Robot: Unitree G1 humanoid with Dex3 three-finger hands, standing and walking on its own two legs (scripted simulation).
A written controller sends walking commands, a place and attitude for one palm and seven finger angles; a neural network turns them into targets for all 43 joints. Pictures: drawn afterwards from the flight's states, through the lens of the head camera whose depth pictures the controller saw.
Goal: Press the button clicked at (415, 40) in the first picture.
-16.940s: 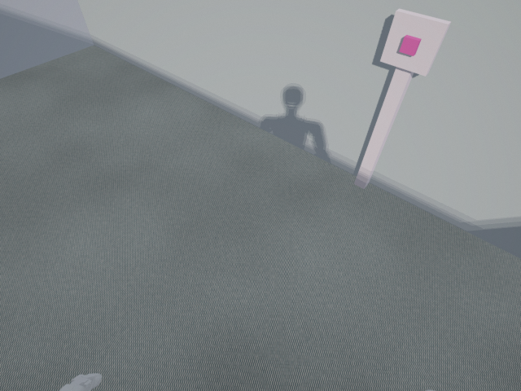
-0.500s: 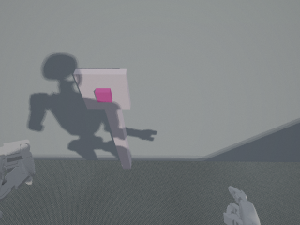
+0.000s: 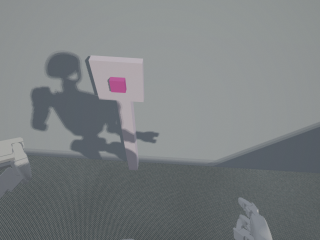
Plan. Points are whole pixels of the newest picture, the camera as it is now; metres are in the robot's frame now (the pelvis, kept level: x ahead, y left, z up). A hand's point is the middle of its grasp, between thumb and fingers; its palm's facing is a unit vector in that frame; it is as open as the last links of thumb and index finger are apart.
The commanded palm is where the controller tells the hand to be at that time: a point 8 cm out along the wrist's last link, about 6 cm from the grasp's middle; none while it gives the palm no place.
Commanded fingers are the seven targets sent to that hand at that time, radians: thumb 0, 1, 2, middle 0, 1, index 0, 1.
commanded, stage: step back with the hand held close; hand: left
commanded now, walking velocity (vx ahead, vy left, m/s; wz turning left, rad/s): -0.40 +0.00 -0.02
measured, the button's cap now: (118, 84) +0.61 +0.19 +0.01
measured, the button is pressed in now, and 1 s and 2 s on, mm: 0 0 0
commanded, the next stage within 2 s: stop stepping back and stand still in 0.78 s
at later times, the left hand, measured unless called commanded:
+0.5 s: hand (17, 201) +0.14 +0.23 +0.18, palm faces +0.35 -0.82 -0.46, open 3.1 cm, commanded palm +0.08 +0.26 +0.19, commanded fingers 0.00 0.90 0.90 -1.30 -1.50 -1.30 -1.50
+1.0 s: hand out of the picture +0.05 +0.24 +0.18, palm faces +0.30 -0.86 -0.42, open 3.1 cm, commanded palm +0.01 +0.28 +0.19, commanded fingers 0.00 0.90 0.90 -1.30 -1.50 -1.30 -1.50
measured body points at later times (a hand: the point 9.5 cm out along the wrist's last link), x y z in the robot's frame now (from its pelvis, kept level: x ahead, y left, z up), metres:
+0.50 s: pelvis -0.06 -0.01 +0.00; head -0.02 +0.01 +0.45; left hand +0.12 +0.27 +0.20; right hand +0.12 -0.23 -0.08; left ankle +0.07 +0.10 -0.72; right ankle -0.11 -0.12 -0.73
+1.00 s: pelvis -0.14 +0.01 +0.01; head -0.13 +0.04 +0.46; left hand +0.03 +0.28 +0.20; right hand +0.02 -0.23 -0.06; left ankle -0.08 +0.10 -0.70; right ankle -0.16 -0.10 -0.73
